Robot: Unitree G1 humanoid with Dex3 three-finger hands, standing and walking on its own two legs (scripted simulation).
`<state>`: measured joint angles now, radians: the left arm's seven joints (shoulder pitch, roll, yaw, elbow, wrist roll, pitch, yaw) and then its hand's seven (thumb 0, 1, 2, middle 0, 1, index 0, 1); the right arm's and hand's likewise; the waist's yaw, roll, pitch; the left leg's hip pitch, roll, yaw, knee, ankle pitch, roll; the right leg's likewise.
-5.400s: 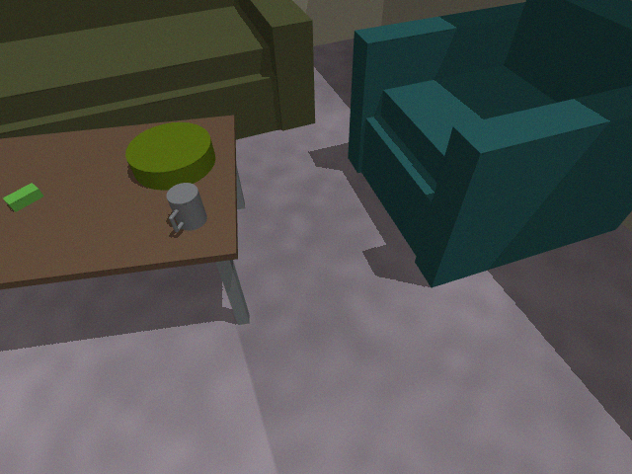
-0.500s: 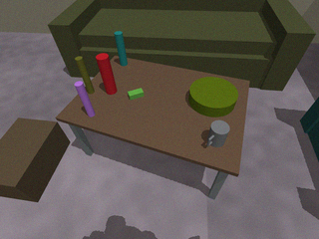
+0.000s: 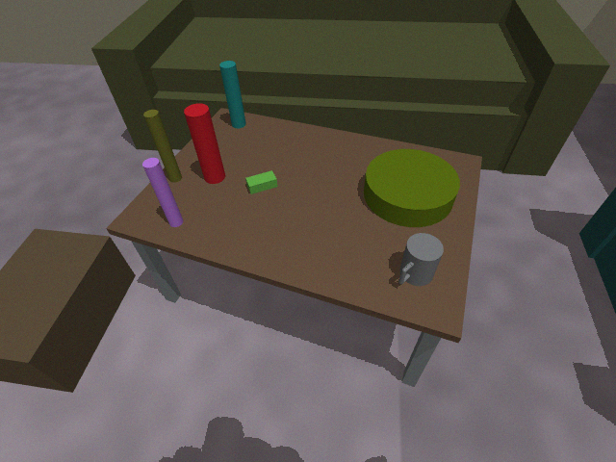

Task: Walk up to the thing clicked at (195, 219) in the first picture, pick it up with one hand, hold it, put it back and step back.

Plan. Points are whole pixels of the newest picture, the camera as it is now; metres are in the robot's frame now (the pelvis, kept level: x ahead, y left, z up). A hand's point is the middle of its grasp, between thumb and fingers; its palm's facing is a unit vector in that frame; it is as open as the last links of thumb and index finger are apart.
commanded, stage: stand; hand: right
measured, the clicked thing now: (416, 263) +0.61 -0.24 -0.29
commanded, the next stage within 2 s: walk up in 0.90 s
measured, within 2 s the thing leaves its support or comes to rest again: neither
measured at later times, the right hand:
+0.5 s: hand out of the picture +0.07 -0.25 -0.16, palm faces -0.04 +0.94 -0.34, open 7.4 cm
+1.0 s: hand out of the picture +0.07 -0.25 -0.16, palm faces -0.02 +0.94 -0.34, open 7.4 cm
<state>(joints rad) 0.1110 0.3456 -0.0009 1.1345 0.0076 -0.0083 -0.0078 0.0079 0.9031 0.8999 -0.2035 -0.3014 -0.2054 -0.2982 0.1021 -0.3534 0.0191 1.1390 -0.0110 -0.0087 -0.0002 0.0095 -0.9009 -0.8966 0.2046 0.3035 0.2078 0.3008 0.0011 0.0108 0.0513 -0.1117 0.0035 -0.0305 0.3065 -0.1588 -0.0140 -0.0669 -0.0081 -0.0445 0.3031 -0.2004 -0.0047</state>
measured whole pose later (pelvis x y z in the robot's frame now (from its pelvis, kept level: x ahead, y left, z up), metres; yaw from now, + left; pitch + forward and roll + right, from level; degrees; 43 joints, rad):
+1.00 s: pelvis +0.01 +0.00 +0.00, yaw -1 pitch -2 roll +0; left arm 0.18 0.36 0.04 1.07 0.03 -0.01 -0.04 0.01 0.90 0.90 -0.20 -0.30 -0.21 -0.30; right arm 0.18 -0.35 -0.02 1.07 -0.04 -0.02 0.02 0.01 -0.90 -0.90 0.21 0.30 0.21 0.30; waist 0.01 -0.01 0.03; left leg -0.14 -0.01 -0.02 0.43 -0.32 0.03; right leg -0.11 -0.01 -0.02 0.45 -0.38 -0.04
